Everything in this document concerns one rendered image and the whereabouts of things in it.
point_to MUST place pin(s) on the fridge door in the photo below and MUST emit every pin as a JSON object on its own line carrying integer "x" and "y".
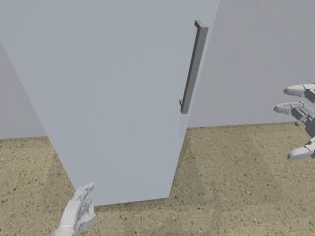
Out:
{"x": 105, "y": 78}

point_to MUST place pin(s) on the left robot hand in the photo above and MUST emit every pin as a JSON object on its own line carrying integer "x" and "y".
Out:
{"x": 72, "y": 214}

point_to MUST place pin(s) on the right robot hand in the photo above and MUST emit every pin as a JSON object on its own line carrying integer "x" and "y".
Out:
{"x": 302, "y": 113}

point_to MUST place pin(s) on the handle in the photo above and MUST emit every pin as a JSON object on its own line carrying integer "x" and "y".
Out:
{"x": 202, "y": 30}

